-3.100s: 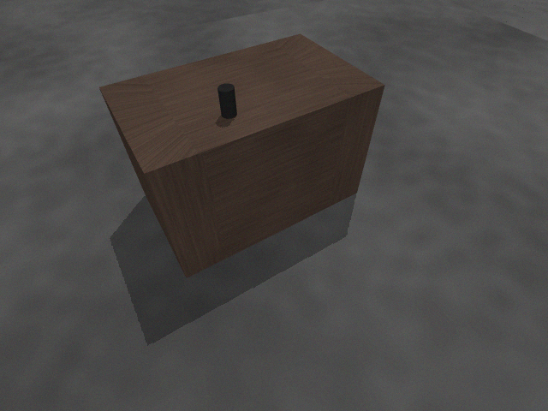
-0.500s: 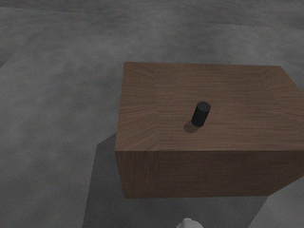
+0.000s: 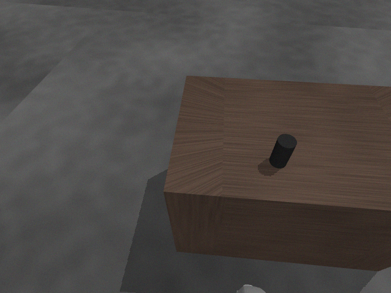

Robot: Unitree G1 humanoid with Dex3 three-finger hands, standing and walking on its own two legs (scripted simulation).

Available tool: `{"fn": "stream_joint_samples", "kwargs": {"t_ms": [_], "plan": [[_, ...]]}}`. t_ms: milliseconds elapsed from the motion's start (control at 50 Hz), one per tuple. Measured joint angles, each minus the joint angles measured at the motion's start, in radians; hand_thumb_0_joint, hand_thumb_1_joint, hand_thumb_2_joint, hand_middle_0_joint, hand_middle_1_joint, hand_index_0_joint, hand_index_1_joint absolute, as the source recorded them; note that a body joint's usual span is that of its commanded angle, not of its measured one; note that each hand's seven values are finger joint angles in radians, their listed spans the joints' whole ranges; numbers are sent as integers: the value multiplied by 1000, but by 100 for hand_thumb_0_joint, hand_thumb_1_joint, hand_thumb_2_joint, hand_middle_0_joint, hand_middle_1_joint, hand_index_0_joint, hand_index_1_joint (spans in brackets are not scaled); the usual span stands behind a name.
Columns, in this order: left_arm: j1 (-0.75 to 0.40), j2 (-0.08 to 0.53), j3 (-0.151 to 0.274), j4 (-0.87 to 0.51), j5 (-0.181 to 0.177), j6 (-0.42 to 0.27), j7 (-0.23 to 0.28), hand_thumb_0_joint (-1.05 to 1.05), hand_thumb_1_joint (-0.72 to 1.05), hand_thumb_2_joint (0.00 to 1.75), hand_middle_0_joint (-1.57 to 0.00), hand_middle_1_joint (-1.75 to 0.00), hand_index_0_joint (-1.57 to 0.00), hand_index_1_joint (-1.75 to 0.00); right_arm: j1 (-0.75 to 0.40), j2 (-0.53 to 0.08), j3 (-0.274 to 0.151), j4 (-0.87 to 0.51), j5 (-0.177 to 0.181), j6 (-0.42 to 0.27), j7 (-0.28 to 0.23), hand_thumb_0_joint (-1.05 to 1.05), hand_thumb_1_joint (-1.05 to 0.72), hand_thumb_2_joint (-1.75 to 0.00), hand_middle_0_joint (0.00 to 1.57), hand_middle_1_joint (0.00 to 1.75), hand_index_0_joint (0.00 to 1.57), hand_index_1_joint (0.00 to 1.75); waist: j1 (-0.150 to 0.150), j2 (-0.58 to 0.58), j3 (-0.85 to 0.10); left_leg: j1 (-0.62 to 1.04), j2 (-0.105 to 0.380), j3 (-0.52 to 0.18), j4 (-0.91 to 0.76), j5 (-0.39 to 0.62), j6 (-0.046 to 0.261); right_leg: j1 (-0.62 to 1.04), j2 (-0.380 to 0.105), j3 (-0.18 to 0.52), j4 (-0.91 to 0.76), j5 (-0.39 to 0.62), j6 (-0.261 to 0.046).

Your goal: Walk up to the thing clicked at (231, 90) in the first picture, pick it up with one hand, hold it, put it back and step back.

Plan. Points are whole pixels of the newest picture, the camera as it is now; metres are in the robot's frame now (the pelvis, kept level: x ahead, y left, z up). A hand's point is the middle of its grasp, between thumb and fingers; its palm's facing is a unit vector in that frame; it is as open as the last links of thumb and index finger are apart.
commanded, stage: walk up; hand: right
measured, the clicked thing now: (282, 151) +0.52 -0.24 -0.10
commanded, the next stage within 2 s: stand in 1.18 s
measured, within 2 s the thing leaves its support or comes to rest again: neither
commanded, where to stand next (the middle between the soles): +0.09 +0.00 m, yaw -4 degrees
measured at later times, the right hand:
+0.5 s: hand out of the picture +0.11 -0.24 -0.12, palm faces -0.03 +0.94 -0.33, open 7.4 cm
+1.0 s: hand out of the picture +0.09 -0.25 -0.12, palm faces +0.03 +0.94 -0.34, open 7.4 cm
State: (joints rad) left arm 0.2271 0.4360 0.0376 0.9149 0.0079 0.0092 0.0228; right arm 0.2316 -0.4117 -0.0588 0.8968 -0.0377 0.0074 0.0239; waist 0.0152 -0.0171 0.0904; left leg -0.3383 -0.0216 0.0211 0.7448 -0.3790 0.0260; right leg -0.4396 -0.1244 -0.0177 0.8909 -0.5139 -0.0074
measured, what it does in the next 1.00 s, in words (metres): stands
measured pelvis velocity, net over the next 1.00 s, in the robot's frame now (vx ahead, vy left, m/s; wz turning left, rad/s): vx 0.02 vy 0.01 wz -0.04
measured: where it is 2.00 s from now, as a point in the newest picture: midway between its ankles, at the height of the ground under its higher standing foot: outside the picture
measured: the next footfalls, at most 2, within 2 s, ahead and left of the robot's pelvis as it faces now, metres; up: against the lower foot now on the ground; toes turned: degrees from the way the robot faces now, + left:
none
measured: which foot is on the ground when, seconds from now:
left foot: down 0.00-1.00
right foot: down 0.00-1.00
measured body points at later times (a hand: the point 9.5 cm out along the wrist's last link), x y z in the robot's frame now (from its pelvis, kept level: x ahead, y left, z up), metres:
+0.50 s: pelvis +0.01 +0.01 +0.02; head +0.02 +0.01 +0.47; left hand +0.09 +0.32 -0.10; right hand +0.11 -0.29 -0.10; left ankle +0.01 +0.12 -0.71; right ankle +0.03 -0.13 -0.71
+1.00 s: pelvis +0.02 +0.01 +0.04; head +0.03 +0.01 +0.49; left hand +0.11 +0.31 -0.10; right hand +0.09 -0.30 -0.10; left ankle +0.01 +0.12 -0.71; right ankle +0.03 -0.13 -0.71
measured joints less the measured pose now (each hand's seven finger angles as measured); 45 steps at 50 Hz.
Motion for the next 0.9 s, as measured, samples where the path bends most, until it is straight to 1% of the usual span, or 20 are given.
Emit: {"fn": "stream_joint_samples", "kwargs": {"t_ms": [20, 40, 80, 100, 120, 140, 160, 200, 260, 300, 360, 440, 640, 900], "plan": [[-1, -3, -4, 10, -1, 1, -1, 0, 90, 90, -20, -30, -20, -30, 0, 1, 1, 0, 1, 1, -1, 0, -90, -90, 20, 30, 21, 30, -8, 5, -7, 3, 5, -9, -6, 1, 4, 4, 21, 0, 18, -25, -6], [0, -4, -5, 17, -4, -2, -2, 0, 90, 90, -20, -30, -20, -30, -1, 4, 4, 2, 1, 2, -4, 0, -90, -90, 20, 30, 21, 30, -12, 4, -13, 7, 7, -13, -15, 5, 3, 12, 35, -1, 14, -24, -10], [1, -7, -8, 22, -8, -16, -5, 0, 90, 90, -20, -30, -20, -30, -9, 8, 12, 7, 7, 0, -10, 0, -90, -90, 20, 30, 21, 30, -11, -1, -20, 9, 9, -13, -27, 11, -5, 43, 52, -10, -53, 34, -14], [0, -11, -9, 26, -9, -24, -6, 0, 90, 90, -20, -30, -20, -30, -15, 7, 15, 11, 12, -1, -12, 0, -90, -90, 20, 30, 21, 30, -8, 0, -19, 8, 12, -12, -22, 8, -8, 73, 60, -18, -121, 83, -14], [-5, -19, -10, 32, -7, -33, -5, 0, 90, 90, -20, -30, -20, -30, -25, 4, 18, 16, 17, -1, -12, 0, -90, -90, 20, 30, 21, 30, -3, 10, -13, 7, 20, -15, -8, 0, -11, 98, 73, -22, -177, 161, -6], [-13, -34, -12, 41, -3, -39, -3, 0, 90, 90, -20, -30, -20, -30, -37, -2, 18, 23, 23, 3, -15, 0, -90, -90, 20, 30, 21, 30, -2, 34, -2, 9, 36, -25, 6, -8, -14, 116, 90, -32, -199, 188, 7], [-16, -46, -18, 46, 3, -45, -4, 0, 90, 90, -20, -30, -20, -30, -48, -2, 18, 29, 28, 6, -18, 0, -90, -90, 20, 30, 21, 30, -1, 52, 2, 9, 46, -34, 14, -9, -13, 128, 100, -40, -213, 193, 15], [-15, -53, -30, 52, 8, -49, -11, 0, 90, 90, -20, -30, -20, -30, -65, 7, 23, 36, 31, 6, -22, 0, -90, -90, 20, 30, 21, 30, 4, 48, -4, 19, 36, -33, -5, -9, -1, 128, 93, -33, -213, 189, 20], [-30, -59, -42, 75, 5, -34, -21, 0, 90, 90, -21, -30, -21, -30, -84, 24, 28, 54, 28, -12, -20, 0, -90, -90, 20, 30, 21, 30, 4, 27, -9, 50, 10, -13, -63, 25, -7, 131, 65, -12, -213, 186, 30], [-40, -63, -48, 86, 3, -31, -25, 0, 90, 90, -21, -30, -21, -30, -91, 31, 35, 69, 28, -17, -14, 0, -90, -90, 20, 30, 21, 30, 8, 32, -16, 59, 13, -9, -82, 33, -3, 141, 69, -9, -238, 198, 25], [-53, -58, -48, 103, 1, -40, -28, 0, 90, 90, -21, -30, -21, -30, -103, 49, 49, 95, 28, -16, -8, 0, -90, -90, 20, 30, 21, 30, 13, 33, -21, 80, 25, -8, -111, 43, -6, 170, 82, -10, -290, 224, 35], [-71, -48, -49, 126, -4, -46, -27, 0, 90, 90, -21, -30, -21, -30, -120, 66, 60, 124, 29, -17, -7, 0, -90, -90, 20, 30, 21, 30, 11, 19, -25, 114, 22, -4, -170, 71, -10, 197, 79, -6, -337, 246, 36], [-115, -60, -58, 180, -3, -39, -27, 0, 90, 90, -20, -30, -20, -30, -156, 50, 47, 186, 32, -11, -11, 0, -90, -90, 20, 30, 21, 30, 4, 23, -35, 182, 16, 11, -286, 128, -8, 255, 76, 7, -440, 300, 42], [-129, -74, -53, 220, 5, -32, -31, 0, 90, 90, -20, -30, -20, -30, -142, 49, 41, 239, 23, -11, -9, 0, -90, -90, 20, 30, 21, 30, -6, 17, -39, 223, 15, 22, -375, 166, -8, 287, 77, 16, -519, 338, 45]]}}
